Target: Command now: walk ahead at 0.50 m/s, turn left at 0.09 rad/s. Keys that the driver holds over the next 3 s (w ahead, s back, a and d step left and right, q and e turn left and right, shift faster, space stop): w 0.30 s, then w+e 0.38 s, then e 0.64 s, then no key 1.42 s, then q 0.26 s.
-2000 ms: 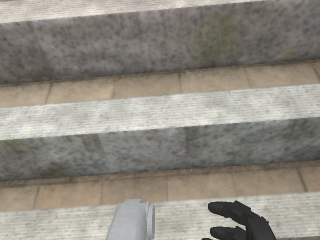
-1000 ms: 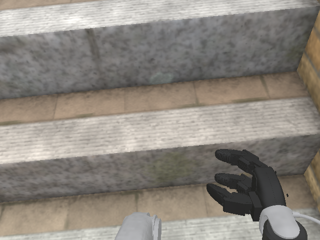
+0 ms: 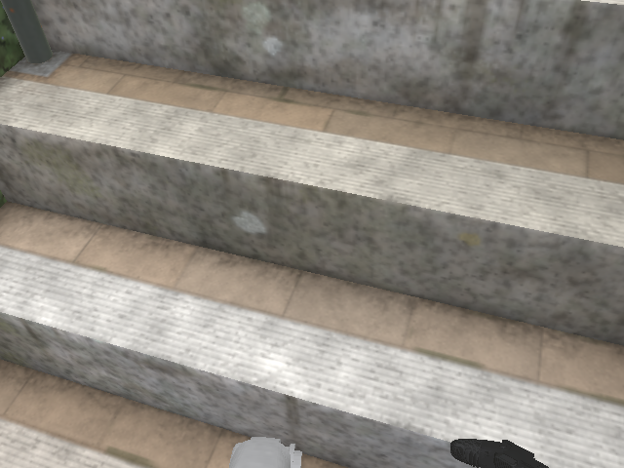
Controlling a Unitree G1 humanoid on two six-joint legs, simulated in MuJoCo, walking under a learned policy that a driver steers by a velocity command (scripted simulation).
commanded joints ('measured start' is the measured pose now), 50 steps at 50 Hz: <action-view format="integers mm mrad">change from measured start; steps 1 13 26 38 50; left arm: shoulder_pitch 44 75 -284 -347 -276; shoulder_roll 136 268 -115 -83 70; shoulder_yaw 33 53 -36 -86 29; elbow -58 -46 -375 -360 -159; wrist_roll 11 -31 -8 -28 11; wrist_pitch -50 -50 55 113 56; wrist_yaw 6 -10 -18 -13 -28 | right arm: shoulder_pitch -62 57 203 303 157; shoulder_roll -34 -57 -98 -266 -62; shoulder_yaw -26 -18 -28 -33 11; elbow -56 -86 339 340 -54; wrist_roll -12 41 -10 103 -51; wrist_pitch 11 17 -146 -136 -79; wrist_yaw -5 16 9 -86 -32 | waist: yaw -14 -96 87 130 -101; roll -74 -269 -35 76 4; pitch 87 -283 87 -148 82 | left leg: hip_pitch -262 839 719 1147 176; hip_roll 81 -5 408 314 65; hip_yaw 63 383 72 518 43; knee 172 -613 -1689 -1793 42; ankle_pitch -99 -307 -91 1625 135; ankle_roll -1 86 25 79 -39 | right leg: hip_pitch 180 193 -952 -508 -347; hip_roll -263 -281 81 64 38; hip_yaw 351 47 275 -143 467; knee -413 -391 1747 926 -87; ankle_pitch -9 1854 344 -31 149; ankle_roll -197 -168 -82 -148 -143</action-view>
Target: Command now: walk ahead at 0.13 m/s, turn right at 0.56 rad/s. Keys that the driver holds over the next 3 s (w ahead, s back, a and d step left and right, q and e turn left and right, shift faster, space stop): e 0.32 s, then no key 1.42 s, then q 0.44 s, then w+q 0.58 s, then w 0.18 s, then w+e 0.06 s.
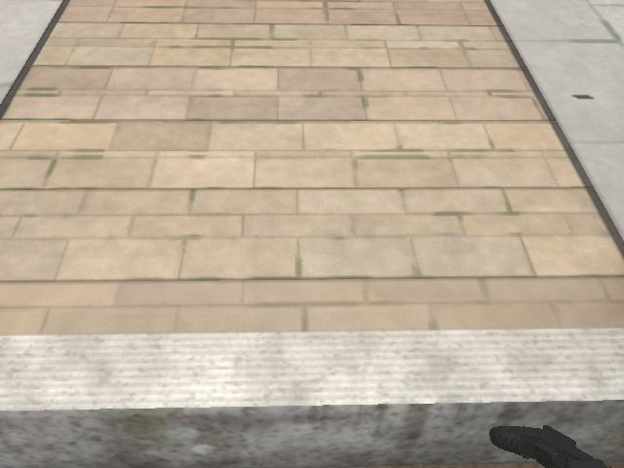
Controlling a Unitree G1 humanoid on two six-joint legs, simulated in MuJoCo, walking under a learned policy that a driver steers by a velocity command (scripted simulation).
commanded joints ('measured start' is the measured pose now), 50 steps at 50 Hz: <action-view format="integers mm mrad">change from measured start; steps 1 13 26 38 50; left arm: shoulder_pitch -85 65 -65 15 -89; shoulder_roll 7 96 190 -35 -80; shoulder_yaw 5 43 69 -18 -38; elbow -67 -152 -188 -229 -337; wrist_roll -21 -8 -106 23 22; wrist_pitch -75 -87 -82 5 36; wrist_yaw -19 44 -48 -12 -40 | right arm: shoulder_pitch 110 -220 203 -18 67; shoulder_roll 10 26 -129 -85 -132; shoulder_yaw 25 47 -37 -48 -75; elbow -32 -151 -103 137 143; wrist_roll -12 20 73 66 34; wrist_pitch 16 38 100 28 58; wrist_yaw -18 -6 -27 -24 -71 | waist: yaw -58 111 -135 101 46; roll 62 -31 77 86 80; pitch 124 57 -332 102 53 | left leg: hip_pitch -165 -582 745 244 455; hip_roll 11 5 48 184 284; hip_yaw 24 54 -149 -203 -341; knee -72 200 -1009 -1281 -1325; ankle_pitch -37 -270 -411 -598 -585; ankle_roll -10 -46 100 124 168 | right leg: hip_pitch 26 574 229 -288 -306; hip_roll -155 -304 -216 -7 -249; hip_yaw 344 626 252 239 149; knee -413 -538 -349 921 580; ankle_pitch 253 528 1268 415 426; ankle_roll -48 -157 22 95 128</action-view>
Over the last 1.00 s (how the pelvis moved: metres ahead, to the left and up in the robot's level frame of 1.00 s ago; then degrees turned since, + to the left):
0.48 0.08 0.37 -19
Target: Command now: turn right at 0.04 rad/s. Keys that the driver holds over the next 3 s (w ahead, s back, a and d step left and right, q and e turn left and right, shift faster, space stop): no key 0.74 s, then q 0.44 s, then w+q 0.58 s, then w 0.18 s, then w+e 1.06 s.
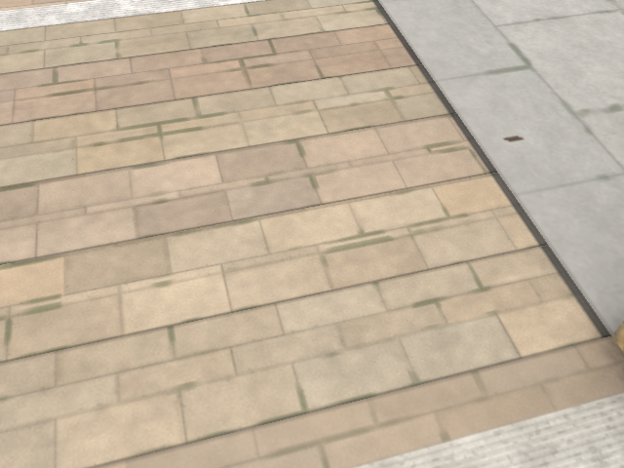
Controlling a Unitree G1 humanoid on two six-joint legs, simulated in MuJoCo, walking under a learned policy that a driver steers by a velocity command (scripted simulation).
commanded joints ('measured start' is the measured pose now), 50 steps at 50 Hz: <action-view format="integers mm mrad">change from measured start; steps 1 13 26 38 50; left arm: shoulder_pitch -59 -11 -28 76 -7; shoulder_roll -13 196 29 11 170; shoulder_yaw -19 17 -20 -47 -8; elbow -118 -10 -102 -18 -106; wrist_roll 7 12 -18 -47 27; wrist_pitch -22 -126 -40 -84 -58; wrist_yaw -6 31 2 -9 114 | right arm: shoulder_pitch -44 33 -19 214 128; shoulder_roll -156 -149 -112 -151 -109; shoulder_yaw -40 -54 13 -36 -12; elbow -89 -164 -92 -72 -221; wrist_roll -12 -12 7 -27 -14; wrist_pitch -7 18 -75 64 77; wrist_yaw -6 79 29 0 45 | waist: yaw -15 -162 31 -71 -121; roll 118 -73 -17 -29 -138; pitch -62 -143 49 -139 -132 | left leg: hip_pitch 142 -362 -78 325 100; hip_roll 244 -218 152 -2 -109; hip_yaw -528 44 -413 -132 -46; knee -444 320 -592 -255 -293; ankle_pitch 60 -202 186 321 101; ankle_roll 211 -44 252 67 1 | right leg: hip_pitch -88 1001 -11 464 624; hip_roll -82 -172 72 -52 -214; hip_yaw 33 33 41 -180 -103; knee -90 -1032 209 -1235 -1031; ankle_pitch -10 1227 -14 -134 365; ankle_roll -13 -69 -14 19 -142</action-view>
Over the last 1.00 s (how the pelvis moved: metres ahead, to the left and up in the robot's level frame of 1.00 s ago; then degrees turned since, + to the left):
0.20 0.13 0.19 -17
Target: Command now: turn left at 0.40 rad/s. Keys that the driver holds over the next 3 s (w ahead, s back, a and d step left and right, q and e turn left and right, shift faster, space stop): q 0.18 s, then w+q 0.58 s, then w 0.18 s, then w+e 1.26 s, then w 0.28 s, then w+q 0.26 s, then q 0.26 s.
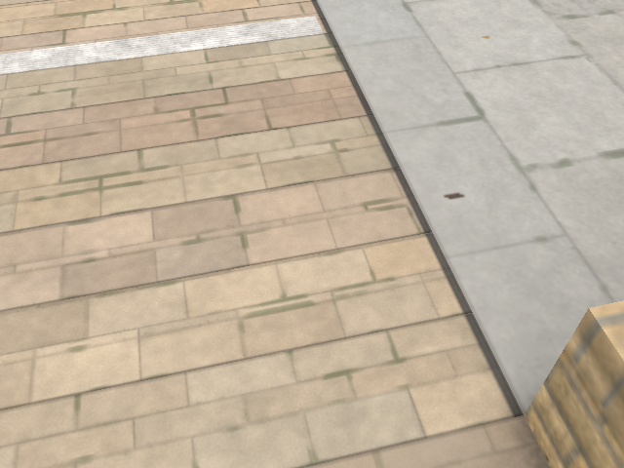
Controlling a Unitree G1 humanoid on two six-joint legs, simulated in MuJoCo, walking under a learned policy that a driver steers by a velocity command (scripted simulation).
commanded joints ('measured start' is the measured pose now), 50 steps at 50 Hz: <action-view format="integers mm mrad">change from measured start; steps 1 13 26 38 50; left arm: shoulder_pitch -87 -172 63 312 115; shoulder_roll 136 62 52 32 166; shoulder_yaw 42 23 51 44 111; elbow -109 -214 75 345 169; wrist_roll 3 -29 -26 -31 -99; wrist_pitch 4 30 -101 -187 -210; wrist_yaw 12 -92 -67 -105 -191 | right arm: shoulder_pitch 166 -22 -52 -420 126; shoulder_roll -37 -160 27 138 -233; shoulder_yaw -9 -45 20 59 -83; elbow -35 -59 -54 -179 -20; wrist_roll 5 -3 -8 14 27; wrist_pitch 23 -46 -89 -33 -13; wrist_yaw -21 -43 22 9 25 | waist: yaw -95 12 -25 46 -220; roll -183 57 23 -82 71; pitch -98 13 6 152 -449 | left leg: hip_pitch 178 25 -688 -1118 444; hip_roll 74 158 -25 88 331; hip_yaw -14 -538 -172 -51 -926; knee -352 -735 1033 1171 -750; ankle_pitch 43 -211 417 155 -722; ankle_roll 84 341 83 185 358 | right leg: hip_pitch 63 -446 151 318 -261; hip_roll -206 85 -211 -266 143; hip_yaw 156 154 478 123 189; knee -89 825 -382 -553 970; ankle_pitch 779 25 -198 73 371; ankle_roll -116 37 -115 -97 -77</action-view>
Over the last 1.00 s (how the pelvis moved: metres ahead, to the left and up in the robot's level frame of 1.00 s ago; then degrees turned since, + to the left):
0.11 -0.21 0.07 5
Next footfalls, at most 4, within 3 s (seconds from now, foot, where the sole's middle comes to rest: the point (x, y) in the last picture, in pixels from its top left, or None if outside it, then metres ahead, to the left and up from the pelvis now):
0.08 left None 0.05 0.07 -0.76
0.40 right None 0.10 -0.09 -0.76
0.94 left None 0.31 0.25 -0.55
1.52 right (200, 387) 0.59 0.24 -0.55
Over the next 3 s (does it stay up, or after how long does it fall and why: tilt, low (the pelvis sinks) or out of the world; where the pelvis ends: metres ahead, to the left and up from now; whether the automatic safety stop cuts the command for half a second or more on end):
stays up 1.23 0.28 0.20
